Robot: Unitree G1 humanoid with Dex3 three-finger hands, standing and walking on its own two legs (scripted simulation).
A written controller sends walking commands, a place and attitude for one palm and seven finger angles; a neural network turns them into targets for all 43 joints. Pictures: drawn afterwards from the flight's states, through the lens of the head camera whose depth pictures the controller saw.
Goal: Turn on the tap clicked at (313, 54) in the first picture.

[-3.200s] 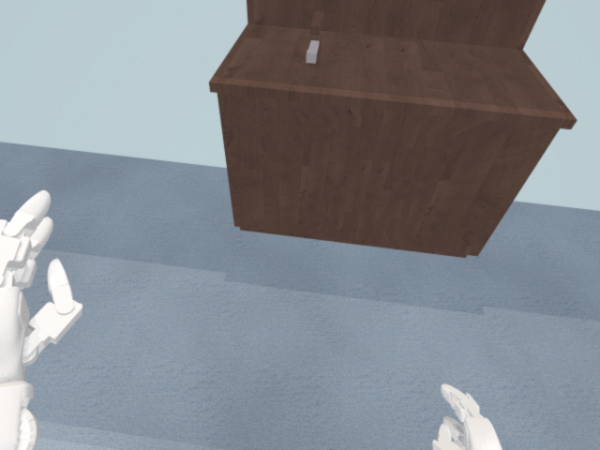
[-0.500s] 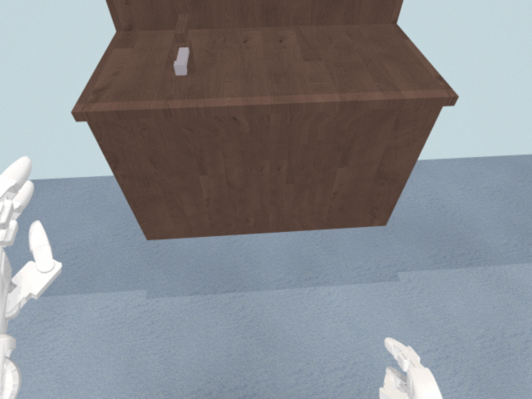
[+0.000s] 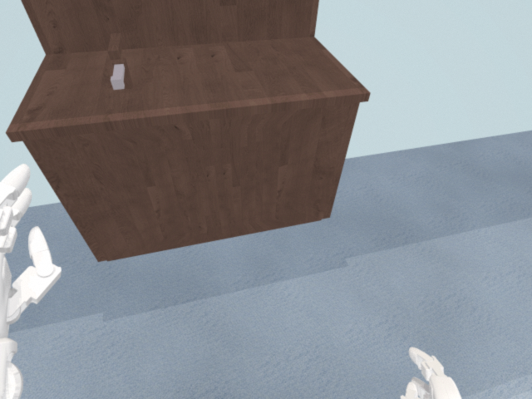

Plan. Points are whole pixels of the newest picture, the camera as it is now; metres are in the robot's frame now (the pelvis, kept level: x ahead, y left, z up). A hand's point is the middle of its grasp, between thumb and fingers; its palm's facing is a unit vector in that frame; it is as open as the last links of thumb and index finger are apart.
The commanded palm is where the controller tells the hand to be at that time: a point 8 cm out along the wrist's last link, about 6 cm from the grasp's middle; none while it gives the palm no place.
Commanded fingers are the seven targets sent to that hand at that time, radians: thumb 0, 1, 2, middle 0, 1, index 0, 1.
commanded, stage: take the last steps up to it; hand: left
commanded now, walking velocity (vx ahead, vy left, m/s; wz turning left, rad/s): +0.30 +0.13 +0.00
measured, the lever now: (117, 82) +0.86 +0.46 +0.06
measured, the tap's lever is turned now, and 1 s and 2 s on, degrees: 0 0 0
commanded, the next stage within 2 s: none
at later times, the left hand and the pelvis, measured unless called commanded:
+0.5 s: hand (42, 250) +0.23 +0.27 +0.18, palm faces +0.43 -0.81 -0.39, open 7.4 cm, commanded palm +0.18 +0.31 +0.18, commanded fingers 0.00 0.90 0.90 -0.20 -0.30 -0.20 -0.30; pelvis +0.02 +0.03 -0.01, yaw +0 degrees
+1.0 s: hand (66, 191) +0.33 +0.30 +0.17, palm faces +0.39 -0.82 -0.42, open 7.4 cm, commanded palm +0.28 +0.34 +0.18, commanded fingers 0.00 0.90 0.90 -0.20 -0.30 -0.20 -0.30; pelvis +0.12 +0.06 +0.00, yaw +0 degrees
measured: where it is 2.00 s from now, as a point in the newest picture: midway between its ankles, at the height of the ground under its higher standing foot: (234, 384)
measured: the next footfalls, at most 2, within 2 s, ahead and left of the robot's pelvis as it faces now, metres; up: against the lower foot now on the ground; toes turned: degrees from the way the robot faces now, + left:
right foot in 0.10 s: +0.05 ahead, -0.11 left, +0.00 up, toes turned -6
left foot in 0.48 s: +0.11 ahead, +0.16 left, +0.00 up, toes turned +8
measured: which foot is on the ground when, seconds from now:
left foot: down 0.00-0.12, up 0.14-0.46, down 0.48-0.76, up 0.78-1.00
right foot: up 0.00-0.08, down 0.10-0.48, up 0.50-0.72, down 0.74-1.00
